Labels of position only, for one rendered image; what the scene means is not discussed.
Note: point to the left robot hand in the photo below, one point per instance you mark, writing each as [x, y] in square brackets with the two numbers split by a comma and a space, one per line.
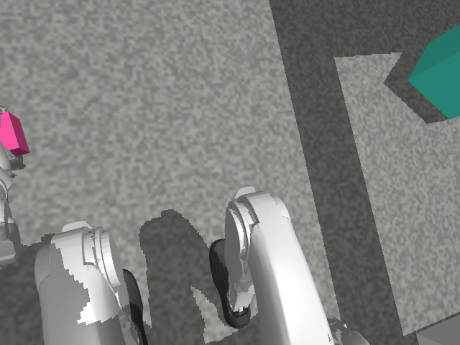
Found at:
[12, 158]

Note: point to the left robot arm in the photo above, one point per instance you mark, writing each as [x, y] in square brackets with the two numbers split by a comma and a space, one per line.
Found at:
[10, 242]

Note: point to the right robot foot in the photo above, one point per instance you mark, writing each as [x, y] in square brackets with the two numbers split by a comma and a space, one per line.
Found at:
[221, 281]

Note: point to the right robot hand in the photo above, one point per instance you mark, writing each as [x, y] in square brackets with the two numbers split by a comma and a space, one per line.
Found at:
[341, 333]

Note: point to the left robot foot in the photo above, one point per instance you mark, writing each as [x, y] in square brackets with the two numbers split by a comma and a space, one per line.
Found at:
[136, 306]

